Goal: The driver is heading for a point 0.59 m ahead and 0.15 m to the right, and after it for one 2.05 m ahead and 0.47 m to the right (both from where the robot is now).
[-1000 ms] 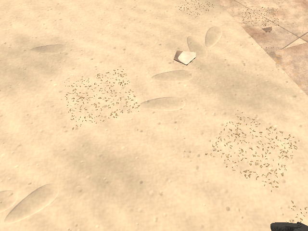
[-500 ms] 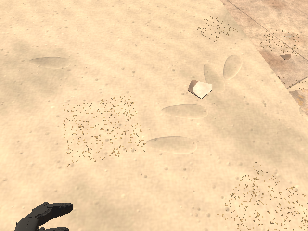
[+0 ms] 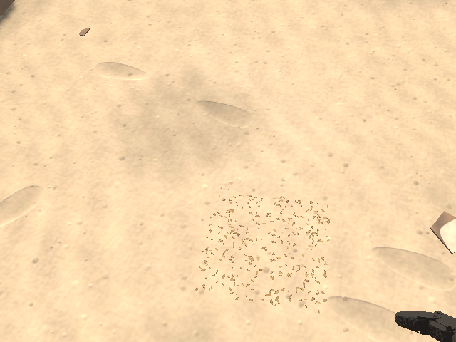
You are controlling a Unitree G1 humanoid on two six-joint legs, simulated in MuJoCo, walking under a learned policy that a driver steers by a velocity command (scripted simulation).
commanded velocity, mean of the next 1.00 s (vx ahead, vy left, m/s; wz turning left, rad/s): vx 0.50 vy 0.00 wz -0.35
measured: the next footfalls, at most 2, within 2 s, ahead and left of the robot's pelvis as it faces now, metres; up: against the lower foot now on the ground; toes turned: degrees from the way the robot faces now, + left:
left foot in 0.08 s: +0.21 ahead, +0.14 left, +0.00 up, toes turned -1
right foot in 0.58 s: +0.43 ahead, -0.17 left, +0.00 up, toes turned -22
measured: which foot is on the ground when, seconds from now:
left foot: up 0.00-0.06, down 0.08-0.60, up 0.62-1.00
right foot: down 0.00-0.08, up 0.10-0.56, down 0.58-1.00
